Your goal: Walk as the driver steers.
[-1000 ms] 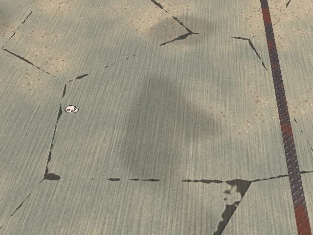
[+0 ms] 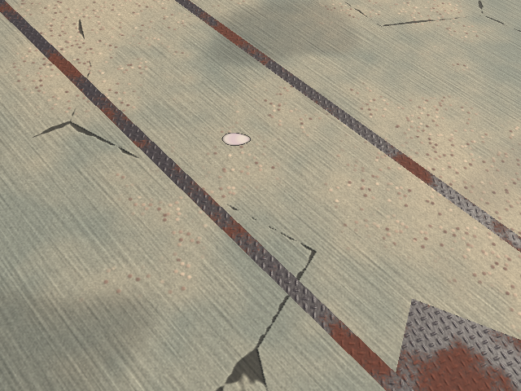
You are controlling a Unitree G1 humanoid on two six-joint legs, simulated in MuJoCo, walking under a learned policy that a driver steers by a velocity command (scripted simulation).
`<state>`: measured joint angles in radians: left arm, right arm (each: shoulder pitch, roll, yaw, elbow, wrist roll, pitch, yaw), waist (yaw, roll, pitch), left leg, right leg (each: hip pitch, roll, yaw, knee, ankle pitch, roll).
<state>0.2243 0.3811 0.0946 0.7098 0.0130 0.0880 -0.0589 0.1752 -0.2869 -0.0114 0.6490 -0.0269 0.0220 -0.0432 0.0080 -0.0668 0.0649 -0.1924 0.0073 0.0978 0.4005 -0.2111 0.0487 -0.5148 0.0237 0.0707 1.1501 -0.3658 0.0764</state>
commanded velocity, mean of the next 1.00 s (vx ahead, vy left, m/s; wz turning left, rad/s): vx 0.00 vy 0.00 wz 0.45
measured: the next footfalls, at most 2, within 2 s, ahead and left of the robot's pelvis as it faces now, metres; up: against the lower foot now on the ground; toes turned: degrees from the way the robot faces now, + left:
right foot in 0.24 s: +0.02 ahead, -0.13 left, +0.00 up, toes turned -4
left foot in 0.64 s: -0.01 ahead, +0.10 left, +0.00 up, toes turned +18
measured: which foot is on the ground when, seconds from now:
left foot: down 0.00-0.24, up 0.26-0.62, down 0.64-1.00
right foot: up 0.00-0.22, down 0.24-0.64, up 0.66-1.00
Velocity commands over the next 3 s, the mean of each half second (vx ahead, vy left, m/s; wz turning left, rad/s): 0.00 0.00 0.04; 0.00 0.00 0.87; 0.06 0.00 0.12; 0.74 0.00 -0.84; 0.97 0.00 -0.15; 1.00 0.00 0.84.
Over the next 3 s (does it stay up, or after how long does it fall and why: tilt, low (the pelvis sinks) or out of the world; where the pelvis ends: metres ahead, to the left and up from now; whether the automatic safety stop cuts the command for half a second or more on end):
stays up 1.25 0.12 -0.01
